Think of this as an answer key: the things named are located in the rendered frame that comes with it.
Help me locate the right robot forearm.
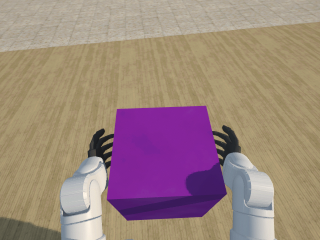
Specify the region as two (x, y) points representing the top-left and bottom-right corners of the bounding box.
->
(222, 152), (277, 240)

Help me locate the carton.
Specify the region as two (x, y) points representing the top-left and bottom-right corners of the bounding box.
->
(107, 106), (227, 221)

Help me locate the robot right hand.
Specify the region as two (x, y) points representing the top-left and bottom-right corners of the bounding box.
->
(212, 125), (241, 166)

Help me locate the left robot forearm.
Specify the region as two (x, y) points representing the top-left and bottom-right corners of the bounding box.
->
(59, 156), (109, 240)

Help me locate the robot left hand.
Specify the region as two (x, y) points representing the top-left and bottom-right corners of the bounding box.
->
(87, 128), (114, 169)

